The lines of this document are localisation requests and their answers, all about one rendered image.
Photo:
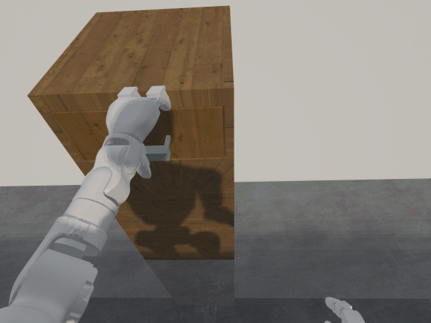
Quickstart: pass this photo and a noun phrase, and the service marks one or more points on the left robot upper arm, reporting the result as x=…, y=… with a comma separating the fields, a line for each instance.
x=57, y=290

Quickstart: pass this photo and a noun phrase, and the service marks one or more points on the handle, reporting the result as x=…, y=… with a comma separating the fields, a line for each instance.
x=159, y=152

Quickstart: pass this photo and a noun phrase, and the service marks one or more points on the robot left forearm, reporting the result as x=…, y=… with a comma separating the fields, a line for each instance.
x=81, y=231

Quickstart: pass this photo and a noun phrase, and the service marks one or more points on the robot right hand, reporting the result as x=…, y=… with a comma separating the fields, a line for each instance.
x=343, y=310

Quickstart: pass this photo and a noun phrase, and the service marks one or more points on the robot left hand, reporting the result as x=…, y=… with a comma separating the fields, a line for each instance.
x=136, y=116

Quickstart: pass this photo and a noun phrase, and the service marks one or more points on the cabinet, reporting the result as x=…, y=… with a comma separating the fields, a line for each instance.
x=185, y=211

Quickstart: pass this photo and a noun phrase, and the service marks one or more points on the drawer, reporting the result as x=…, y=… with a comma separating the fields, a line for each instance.
x=196, y=132

